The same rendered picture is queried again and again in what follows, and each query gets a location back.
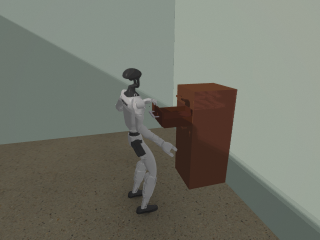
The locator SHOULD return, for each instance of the robot right upper arm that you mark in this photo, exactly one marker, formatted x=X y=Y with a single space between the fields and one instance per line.
x=139 y=107

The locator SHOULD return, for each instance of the robot left upper arm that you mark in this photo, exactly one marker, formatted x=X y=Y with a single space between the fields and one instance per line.
x=119 y=105

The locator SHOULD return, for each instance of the drawer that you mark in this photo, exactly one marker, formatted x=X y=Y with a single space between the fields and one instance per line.
x=175 y=116

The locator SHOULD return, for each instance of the left robot hand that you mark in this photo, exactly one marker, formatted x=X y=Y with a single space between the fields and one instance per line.
x=148 y=101

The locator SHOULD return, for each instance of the right robot hand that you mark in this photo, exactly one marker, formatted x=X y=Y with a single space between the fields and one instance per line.
x=167 y=147

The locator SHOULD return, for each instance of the right robot forearm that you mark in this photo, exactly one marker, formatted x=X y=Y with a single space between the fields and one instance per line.
x=151 y=136

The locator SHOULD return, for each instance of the cabinet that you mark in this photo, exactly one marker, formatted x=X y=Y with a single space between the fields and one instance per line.
x=203 y=148

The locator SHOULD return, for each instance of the left robot thigh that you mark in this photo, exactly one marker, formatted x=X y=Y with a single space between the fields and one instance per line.
x=140 y=165

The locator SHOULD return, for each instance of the right robot thigh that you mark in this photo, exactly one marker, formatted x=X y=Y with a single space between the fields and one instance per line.
x=147 y=158

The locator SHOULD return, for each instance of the robot thigh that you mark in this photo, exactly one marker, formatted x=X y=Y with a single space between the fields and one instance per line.
x=140 y=165
x=147 y=158

